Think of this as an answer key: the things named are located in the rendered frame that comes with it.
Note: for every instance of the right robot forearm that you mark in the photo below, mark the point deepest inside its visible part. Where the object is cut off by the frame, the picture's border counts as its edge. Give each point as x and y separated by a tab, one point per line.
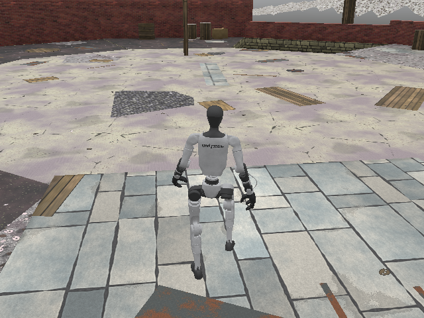
246	181

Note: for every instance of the robot left upper arm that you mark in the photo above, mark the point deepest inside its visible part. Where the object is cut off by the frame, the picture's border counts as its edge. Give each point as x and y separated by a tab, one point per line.
188	149

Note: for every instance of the right robot hand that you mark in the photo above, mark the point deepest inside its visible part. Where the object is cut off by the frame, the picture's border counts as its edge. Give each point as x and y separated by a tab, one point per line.
252	200

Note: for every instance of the robot left shin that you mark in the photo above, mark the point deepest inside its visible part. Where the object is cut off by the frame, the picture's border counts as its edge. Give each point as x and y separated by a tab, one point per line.
196	247

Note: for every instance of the robot right upper arm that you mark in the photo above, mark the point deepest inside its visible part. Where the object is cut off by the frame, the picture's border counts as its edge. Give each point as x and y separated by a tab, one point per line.
237	153

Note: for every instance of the robot head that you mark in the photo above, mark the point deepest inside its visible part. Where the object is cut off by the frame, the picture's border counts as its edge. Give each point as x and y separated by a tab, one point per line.
214	116

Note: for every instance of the left robot hand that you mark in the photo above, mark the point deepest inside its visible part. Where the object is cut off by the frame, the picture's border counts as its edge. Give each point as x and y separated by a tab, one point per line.
174	181

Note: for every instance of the left robot forearm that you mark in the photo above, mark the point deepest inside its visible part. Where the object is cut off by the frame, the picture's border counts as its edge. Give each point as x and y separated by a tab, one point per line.
179	170

